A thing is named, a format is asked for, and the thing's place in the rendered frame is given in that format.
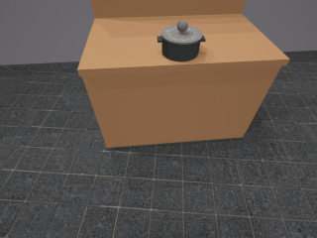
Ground pot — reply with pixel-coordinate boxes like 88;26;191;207
157;36;206;62

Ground lid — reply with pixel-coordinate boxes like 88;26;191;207
160;25;203;45

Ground table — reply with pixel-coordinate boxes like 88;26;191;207
77;0;290;148

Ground knob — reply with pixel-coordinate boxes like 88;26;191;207
176;20;188;32

